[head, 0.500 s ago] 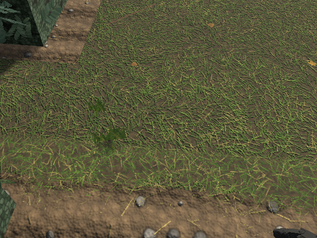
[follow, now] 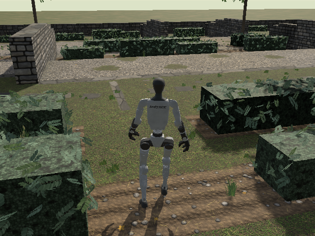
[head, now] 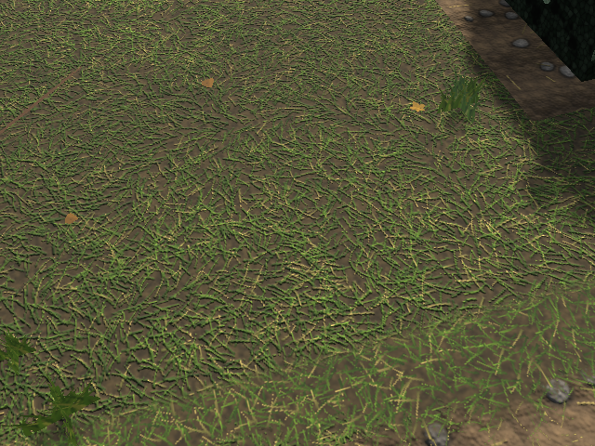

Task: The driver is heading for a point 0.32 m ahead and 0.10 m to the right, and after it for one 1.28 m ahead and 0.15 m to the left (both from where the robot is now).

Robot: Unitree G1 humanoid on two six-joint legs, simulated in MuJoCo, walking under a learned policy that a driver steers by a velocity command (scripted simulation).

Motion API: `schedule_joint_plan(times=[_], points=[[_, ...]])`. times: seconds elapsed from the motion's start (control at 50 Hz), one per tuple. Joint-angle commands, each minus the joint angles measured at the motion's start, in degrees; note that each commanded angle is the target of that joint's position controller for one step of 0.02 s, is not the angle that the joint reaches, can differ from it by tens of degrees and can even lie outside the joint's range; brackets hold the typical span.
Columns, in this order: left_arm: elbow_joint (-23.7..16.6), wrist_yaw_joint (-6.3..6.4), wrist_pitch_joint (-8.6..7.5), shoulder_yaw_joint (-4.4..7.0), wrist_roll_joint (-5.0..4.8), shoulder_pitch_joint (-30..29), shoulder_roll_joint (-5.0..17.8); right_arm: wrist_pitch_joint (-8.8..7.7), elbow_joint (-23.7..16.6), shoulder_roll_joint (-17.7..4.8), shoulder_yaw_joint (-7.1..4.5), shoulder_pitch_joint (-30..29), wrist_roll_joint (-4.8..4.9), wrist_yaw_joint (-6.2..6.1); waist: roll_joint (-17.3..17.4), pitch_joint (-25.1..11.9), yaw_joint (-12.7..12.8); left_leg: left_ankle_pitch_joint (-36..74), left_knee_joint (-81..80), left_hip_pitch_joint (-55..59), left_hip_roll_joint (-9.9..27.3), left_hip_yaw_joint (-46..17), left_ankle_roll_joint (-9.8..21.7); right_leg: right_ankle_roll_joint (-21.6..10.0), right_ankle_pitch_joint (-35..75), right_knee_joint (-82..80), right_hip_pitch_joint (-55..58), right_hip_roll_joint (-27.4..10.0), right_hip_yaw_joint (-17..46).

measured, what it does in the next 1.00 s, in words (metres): walks ahead: left foot, then right foot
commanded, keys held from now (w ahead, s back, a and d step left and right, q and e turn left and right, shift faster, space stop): w+e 0.16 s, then e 0.20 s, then q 0.64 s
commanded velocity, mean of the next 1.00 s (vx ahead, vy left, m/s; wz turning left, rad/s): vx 0.20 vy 0.00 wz -0.09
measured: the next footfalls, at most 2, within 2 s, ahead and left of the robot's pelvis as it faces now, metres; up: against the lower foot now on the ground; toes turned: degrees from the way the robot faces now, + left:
left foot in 0.42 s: +0.43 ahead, +0.07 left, +0.00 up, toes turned -18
right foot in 0.80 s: +0.34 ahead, -0.15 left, +0.00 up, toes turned -2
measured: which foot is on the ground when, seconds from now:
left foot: up 0.00-0.40, down 0.42-0.82, up 0.84-1.00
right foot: down 0.00-0.44, up 0.46-0.78, down 0.80-1.00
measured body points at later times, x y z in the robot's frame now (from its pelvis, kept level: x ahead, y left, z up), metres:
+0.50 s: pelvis +0.26 +0.01 +0.01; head +0.29 +0.00 +0.46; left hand +0.41 +0.28 -0.10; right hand +0.39 -0.28 -0.08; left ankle +0.39 +0.08 -0.71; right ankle +0.11 -0.08 -0.67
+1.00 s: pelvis +0.31 -0.03 +0.03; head +0.34 -0.05 +0.48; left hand +0.45 +0.25 -0.06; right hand +0.43 -0.34 -0.09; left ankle +0.31 +0.11 -0.64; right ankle +0.30 -0.14 -0.71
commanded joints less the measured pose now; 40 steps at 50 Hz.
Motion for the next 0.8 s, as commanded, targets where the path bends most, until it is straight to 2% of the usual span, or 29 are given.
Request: schedule_joint_plan(times=[0.02,0.04,0.06,0.08,0.1,0.16,0.22,0.26,0.3,0.32,0.36,0.38,0.4,0.42,0.44,0.46,0.48,0.5,0.52,0.54,0.56,0.58,0.62,0.66,0.72,0.78,0.8], points=[[0.11,0.27,-1.85,3.30,0.59,17.60,11.56,-4.98,-9.40,-7.14,-0.39,-7.14,2.40,1.15,-5.75,-16.01,8.72,0.68,28.24,-43.04,-3.77,-13.06,2.76,-15.28,-10.59,-22.96,46.75,-18.65,43.14],[-0.17,0.32,-2.34,2.75,0.35,14.39,9.85,-5.65,-9.16,-6.58,-0.16,-7.53,1.66,0.88,-2.21,-11.64,6.40,5.87,23.38,-41.01,-1.12,-13.13,3.69,-13.09,-4.97,-22.30,38.93,-16.06,35.74],[-0.93,0.49,-2.39,2.13,0.48,10.19,7.88,-5.70,-8.33,-6.89,-0.51,-7.19,0.03,0.43,-0.63,-8.83,3.93,9.09,18.27,-36.75,0.67,-13.26,3.43,-11.42,1.26,-22.44,31.16,-13.71,30.04],[-2.01,0.79,-2.44,1.51,1.12,7.83,6.39,-5.09,-7.92,-7.44,-0.94,-6.01,-0.49,0.44,-1.48,-7.98,2.01,11.37,15.44,-32.62,1.79,-13.73,3.15,-10.74,6.03,-23.52,26.20,-12.13,26.75],[-2.46,1.04,-2.49,1.41,1.32,7.22,6.38,-4.34,-7.98,-7.32,-1.08,-5.48,-0.65,0.56,-1.88,-7.66,1.18,12.50,13.32,-30.42,1.83,-13.60,2.52,-10.79,8.77,-24.63,23.45,-11.47,25.59],[-1.97,2.18,-2.78,1.92,0.78,9.23,8.48,-2.89,-9.08,-4.93,-0.56,-7.88,-1.49,0.40,-0.90,-5.77,1.11,17.87,4.62,-29.95,0.64,-11.97,-0.16,-10.81,14.93,-26.06,18.62,-9.63,20.73],[-1.49,3.32,-1.92,2.28,0.78,10.46,9.55,-2.76,-11.12,-3.17,0.20,-13.77,-1.67,0.46,-2.59,-3.71,2.56,27.80,-9.08,-26.56,-2.87,-10.54,-1.46,-7.37,25.40,-22.98,14.50,-5.44,14.92],[-0.90,3.71,-0.82,2.57,0.49,12.41,9.89,-2.80,-12.19,-2.39,0.65,-16.63,-1.28,1.28,-3.99,-4.68,4.16,34.73,-15.93,-22.32,-5.69,-9.80,-1.16,-5.08,24.63,-21.19,13.67,-4.30,14.56],[-0.30,3.97,-0.01,2.55,0.27,13.84,9.49,-2.61,-13.15,-3.12,0.47,-18.21,-0.70,1.76,-4.94,-5.24,4.79,36.14,-19.26,-20.95,-6.98,-10.84,-0.61,-3.85,21.72,-18.97,15.35,-4.96,17.34],[-0.26,4.16,0.32,2.48,0.19,13.97,9.05,-2.55,-13.41,-3.88,0.24,-18.26,-0.71,1.89,-5.15,-5.50,4.62,35.04,-21.02,-20.89,-7.21,-11.89,-0.21,-3.44,20.39,-17.17,17.20,-5.41,19.24],[-0.86,4.69,0.81,2.45,0.34,12.85,8.59,-2.87,-13.26,-5.84,-0.43,-16.75,-0.96,2.08,-6.07,-6.31,3.44,31.54,-23.45,-20.18,-7.15,-13.67,0.98,-2.72,20.03,-12.51,21.03,-6.45,23.35],[-1.23,4.95,0.84,2.25,0.63,11.63,7.98,-3.21,-12.30,-6.61,-0.67,-13.98,-1.22,2.19,-6.76,-7.28,2.33,31.51,-24.18,-19.09,-6.45,-13.34,1.96,-2.21,21.56,-9.70,23.22,-7.01,23.54],[-1.65,5.02,0.72,1.83,0.66,10.08,6.92,-3.72,-11.05,-6.92,-0.80,-10.24,-1.87,2.20,-6.44,-8.96,0.44,36.64,-27.67,-14.26,-5.91,-11.93,3.38,-0.80,23.56,-4.94,23.81,-5.45,22.07],[-2.16,5.02,0.44,0.87,1.23,10.83,4.24,-4.35,-10.51,-8.79,-0.99,-6.72,-3.03,2.08,-2.97,-14.28,-0.70,50.98,-27.25,-3.79,-0.91,-15.13,5.83,1.30,19.18,4.00,21.91,-1.88,19.80],[-1.60,5.04,0.37,-0.13,2.03,19.11,1.34,-4.26,-10.69,-10.57,-0.81,-4.91,-4.39,1.94,9.18,-21.02,2.37,75.30,-23.15,12.33,11.29,-28.92,13.95,4.88,-10.82,19.17,10.51,4.66,16.16],[0.88,4.65,0.75,-0.46,1.20,28.35,2.44,-3.42,-8.40,-6.13,0.23,-3.42,-3.10,2.52,17.26,-27.48,5.07,65.64,-25.03,17.06,18.73,-44.70,22.18,7.35,-30.39,27.61,5.32,5.50,17.14],[2.16,4.46,1.70,0.47,0.98,25.99,7.14,-2.83,-9.38,-3.34,1.19,-6.78,-0.98,3.11,10.19,-22.29,4.27,47.31,-28.09,11.36,16.07,-44.25,21.09,8.96,-28.36,30.29,3.30,2.01,17.07],[1.07,4.59,2.62,0.99,1.24,18.47,8.81,-2.03,-9.76,-3.00,1.51,-9.24,-0.47,3.44,6.65,-15.59,2.75,36.55,-29.78,5.91,12.21,-39.29,18.27,10.13,-25.24,30.81,0.84,0.80,13.72],[0.26,4.86,3.33,1.30,1.77,14.41,9.09,-1.24,-10.06,-3.66,1.62,-11.38,-0.37,3.58,4.68,-10.95,2.68,29.38,-31.80,0.36,9.68,-36.73,16.49,10.58,-23.01,28.38,-0.20,-0.02,11.58],[-0.64,5.08,3.80,1.51,2.19,11.87,8.98,-0.59,-10.24,-4.74,1.36,-12.83,-0.35,3.30,4.86,-7.89,3.00,24.66,-33.28,-4.46,7.70,-34.99,15.20,10.57,-21.13,23.96,0.68,-1.11,10.70],[-0.84,5.17,3.88,1.21,1.89,11.11,7.56,0.11,-10.11,-6.69,0.71,-13.07,-0.55,2.93,6.39,-6.05,3.33,23.31,-34.55,-8.03,5.26,-32.37,13.73,10.36,-20.54,18.12,3.38,-1.04,9.36],[-0.72,5.27,3.62,0.74,1.82,10.62,5.69,0.67,-10.04,-7.68,0.21,-12.49,-0.96,2.68,8.33,-5.97,3.12,24.95,-34.76,-8.92,3.63,-30.73,13.56,10.36,-20.95,13.81,5.40,-0.13,7.93],[0.02,5.60,3.02,0.44,1.81,10.89,4.38,1.30,-10.03,-8.85,-0.54,-10.93,-0.70,2.09,9.08,-8.78,2.69,26.93,-34.38,-7.34,3.04,-30.32,14.24,10.20,-19.49,8.74,8.45,1.12,7.14],[0.22,5.63,2.75,0.54,1.58,9.87,4.71,1.80,-10.39,-9.34,-1.01,-10.65,-0.13,1.61,9.00,-10.34,2.16,23.87,-34.97,-6.80,3.62,-32.00,14.75,9.77,-15.02,5.37,9.89,1.38,7.79],[-0.16,5.16,2.20,0.53,1.47,7.79,4.75,2.92,-10.67,-9.20,-1.31,-10.68,0.32,0.89,9.31,-9.57,1.77,17.71,-35.66,-8.40,3.24,-33.90,14.30,9.07,-11.47,0.59,11.55,1.61,8.19],[0.33,4.18,0.69,0.56,1.46,9.02,4.45,4.25,-11.16,-8.91,-1.43,-11.31,0.99,-0.36,9.07,-8.75,3.48,15.10,-33.14,-11.60,0.97,-33.95,11.88,7.45,-3.31,-11.47,17.71,2.10,6.71],[0.37,4.10,0.36,0.97,1.68,9.77,5.81,4.51,-11.12,-8.09,-1.19,-10.20,1.15,-0.67,7.72,-8.86,3.81,12.82,-30.96,-14.79,-0.78,-32.85,9.85,5.96,-1.40,-15.30,21.99,-0.38,8.02]])
Keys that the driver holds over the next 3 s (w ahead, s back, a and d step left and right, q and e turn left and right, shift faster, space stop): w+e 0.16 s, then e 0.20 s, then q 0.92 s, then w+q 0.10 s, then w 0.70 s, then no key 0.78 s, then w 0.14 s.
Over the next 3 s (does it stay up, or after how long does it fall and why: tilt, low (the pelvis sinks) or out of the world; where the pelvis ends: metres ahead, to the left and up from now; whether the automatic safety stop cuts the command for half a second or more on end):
stays up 0.79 0.15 0.02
